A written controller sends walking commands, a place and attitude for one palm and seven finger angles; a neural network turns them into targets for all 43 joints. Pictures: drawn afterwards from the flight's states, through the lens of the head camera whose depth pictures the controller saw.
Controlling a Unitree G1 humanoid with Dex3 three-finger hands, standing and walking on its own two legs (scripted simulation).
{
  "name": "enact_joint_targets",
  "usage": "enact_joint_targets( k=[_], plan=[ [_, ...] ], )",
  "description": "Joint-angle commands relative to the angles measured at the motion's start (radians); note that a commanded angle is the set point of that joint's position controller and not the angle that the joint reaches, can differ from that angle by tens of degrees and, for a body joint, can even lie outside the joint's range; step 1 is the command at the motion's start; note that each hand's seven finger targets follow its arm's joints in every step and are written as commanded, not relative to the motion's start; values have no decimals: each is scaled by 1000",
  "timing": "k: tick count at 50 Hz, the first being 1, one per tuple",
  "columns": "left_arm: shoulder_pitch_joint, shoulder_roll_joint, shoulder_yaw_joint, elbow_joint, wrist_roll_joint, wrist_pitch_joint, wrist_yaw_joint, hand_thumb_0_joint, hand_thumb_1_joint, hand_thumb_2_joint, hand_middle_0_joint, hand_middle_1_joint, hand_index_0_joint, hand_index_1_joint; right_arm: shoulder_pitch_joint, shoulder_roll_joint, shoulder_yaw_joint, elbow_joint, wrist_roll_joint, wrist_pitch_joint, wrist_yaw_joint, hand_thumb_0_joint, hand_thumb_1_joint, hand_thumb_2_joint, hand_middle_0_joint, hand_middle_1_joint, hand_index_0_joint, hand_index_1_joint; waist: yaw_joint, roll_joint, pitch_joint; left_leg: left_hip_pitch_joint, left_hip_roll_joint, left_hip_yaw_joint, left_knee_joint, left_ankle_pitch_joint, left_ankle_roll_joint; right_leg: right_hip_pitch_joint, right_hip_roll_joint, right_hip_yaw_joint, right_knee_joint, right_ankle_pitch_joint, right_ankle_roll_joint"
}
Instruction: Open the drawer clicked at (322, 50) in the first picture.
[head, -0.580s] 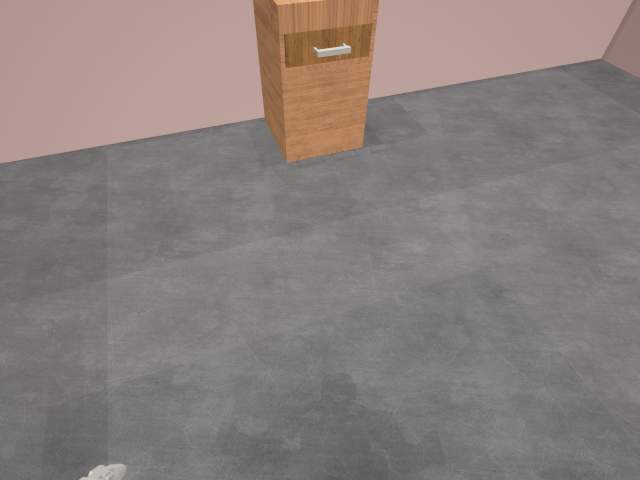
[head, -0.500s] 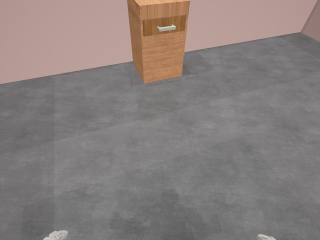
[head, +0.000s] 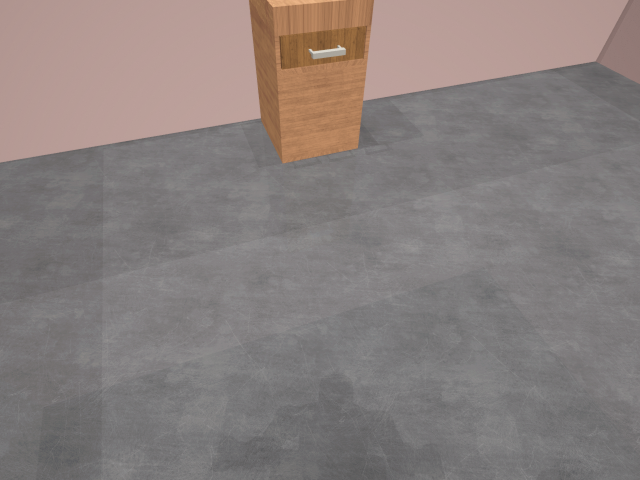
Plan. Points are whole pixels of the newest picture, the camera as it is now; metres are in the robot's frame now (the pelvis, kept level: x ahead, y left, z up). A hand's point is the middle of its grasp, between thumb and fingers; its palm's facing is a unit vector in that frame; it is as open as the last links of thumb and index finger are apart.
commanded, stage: stand and wait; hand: left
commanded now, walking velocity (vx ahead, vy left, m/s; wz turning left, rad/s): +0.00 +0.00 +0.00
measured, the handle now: (326, 51) +1.77 +0.08 -0.21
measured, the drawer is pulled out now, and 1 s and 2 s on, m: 0.00 0.00 0.00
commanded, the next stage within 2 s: look at it before walking up in 0.24 s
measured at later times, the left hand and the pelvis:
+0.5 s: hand out of the picture +0.07 +0.25 -0.15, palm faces -0.04 -0.94 -0.33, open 7.4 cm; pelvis -0.01 +0.00 +0.00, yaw -1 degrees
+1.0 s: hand out of the picture +0.06 +0.25 -0.15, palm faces -0.04 -0.94 -0.33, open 7.4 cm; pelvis -0.01 +0.01 +0.00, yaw -1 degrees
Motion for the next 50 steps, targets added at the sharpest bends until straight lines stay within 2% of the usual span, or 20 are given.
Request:
enact_joint_targets(
  k=[1, 4, 17, 20, 26, 48, 50],
  plan=[
    [-60, 206, 43, -64, -3, -27, 16, 0, 900, 900, -200, -300, -200, -300, -66, -198, -36, -62, 3, -24, -13, 0, -900, -900, 200, 300, 200, 300, -6, -11, -70, 6, 99, -69, -57, 190, 46, 14, -127, 116, -76, 234, -36],
    [-61, 205, 42, -56, -4, -25, 15, 0, 900, 900, -200, -300, -200, -300, -62, -201, -35, -50, 2, -25, -12, 0, -900, -900, 200, 300, 200, 300, -6, 5, -61, 3, 100, -69, -70, 169, 44, 6, -124, 117, -84, 200, -33],
    [-66, 205, 41, -50, -1, -26, 13, 0, 900, 900, -200, -300, -200, -300, -54, -200, -34, -35, 2, -26, -9, 0, -900, -900, 200, 300, 200, 300, -7, -1, -41, -4, 103, -73, -90, 141, 42, -11, -122, 127, -107, 150, -31],
    [-66, 204, 40, -48, -1, -25, 12, 0, 900, 900, -200, -300, -200, -300, -53, -199, -33, -32, 2, -25, -8, 0, -900, -900, 200, 300, 200, 300, -6, -5, -35, -9, 100, -75, -92, 117, 42, -22, -122, 130, -120, 107, -29],
    [-61, 202, 40, -50, 0, -27, 12, 0, 900, 900, -200, -300, -200, -300, -49, -199, -35, -31, 4, -28, -8, 0, -900, -900, 200, 300, 200, 300, -7, 1, -60, 4, 105, -79, -89, 155, 44, -6, -121, 124, -105, 157, -28],
    [-49, 202, 37, -35, 0, -27, 14, 0, 900, 900, -200, -300, -200, -300, -61, -205, -35, -25, 6, -30, -10, 0, -900, -900, 200, 300, 200, 300, -5, 9, -63, 34, 114, -75, -104, 201, 46, 9, -124, 113, -105, 219, -23],
    [12, 90, 18, -11, 1, -5, 15, 0, 900, 900, -200, -300, -200, -300, 3, -93, -11, -1, -4, -14, -8, 0, -900, -900, 200, 300, 200, 300, -8, 3, -68, 46, 111, -37, -77, 77, 26, -17, -105, 120, -87, 90, -15]
  ],
)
